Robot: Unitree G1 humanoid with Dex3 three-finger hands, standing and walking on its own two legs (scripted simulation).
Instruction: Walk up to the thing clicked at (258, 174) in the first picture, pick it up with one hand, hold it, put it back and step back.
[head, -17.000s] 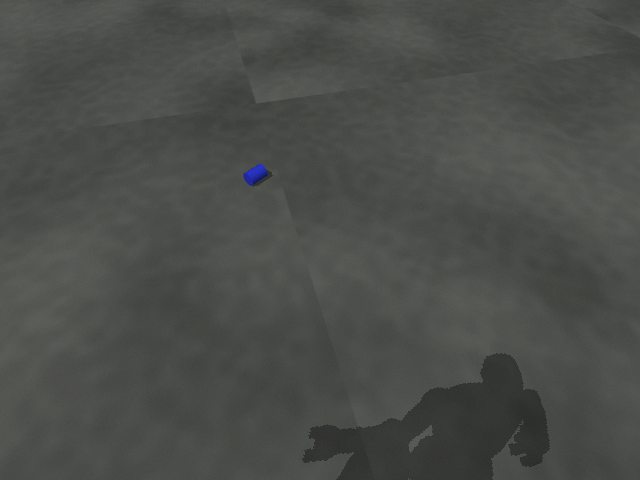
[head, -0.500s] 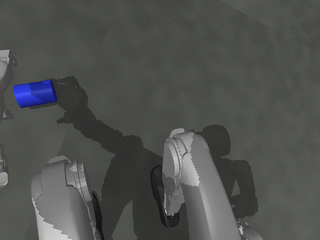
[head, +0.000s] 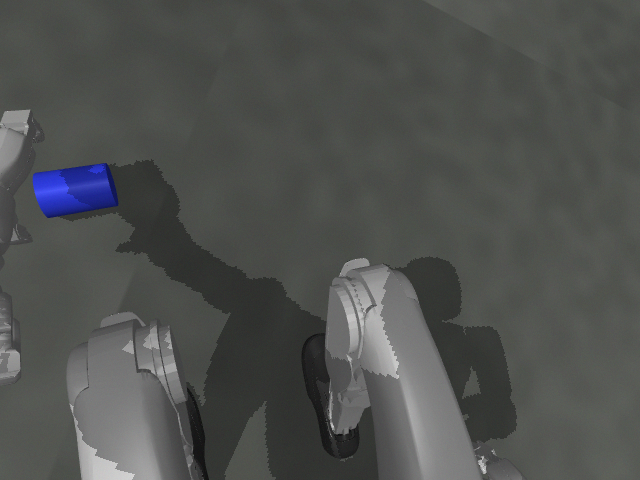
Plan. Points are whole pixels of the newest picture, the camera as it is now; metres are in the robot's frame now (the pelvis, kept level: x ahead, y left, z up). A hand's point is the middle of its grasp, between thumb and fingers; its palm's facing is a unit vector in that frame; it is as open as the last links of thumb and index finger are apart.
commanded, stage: approach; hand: left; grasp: from above
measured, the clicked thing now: (78, 190) +0.52 +0.24 -0.30
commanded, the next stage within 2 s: close in in 0.68 s
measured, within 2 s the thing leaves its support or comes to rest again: neither
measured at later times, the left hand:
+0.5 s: hand (63, 141) +0.54 +0.22 -0.16, palm faces -0.40 -0.04 -0.92, open 13.6 cm
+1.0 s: hand (48, 156) +0.52 +0.24 -0.16, palm faces -0.41 -0.03 -0.91, open 13.4 cm
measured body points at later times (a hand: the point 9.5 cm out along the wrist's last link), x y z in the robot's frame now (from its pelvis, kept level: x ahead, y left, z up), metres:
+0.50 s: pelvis +0.00 +0.00 +0.00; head +0.26 +0.05 +0.36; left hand +0.56 +0.22 -0.11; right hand +0.00 -0.27 -0.09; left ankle +0.07 +0.12 -0.30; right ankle +0.11 -0.12 -0.30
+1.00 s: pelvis +0.00 +0.00 +0.00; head +0.25 +0.08 +0.37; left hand +0.54 +0.24 -0.11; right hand +0.05 -0.27 -0.08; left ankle +0.07 +0.12 -0.30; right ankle +0.11 -0.12 -0.30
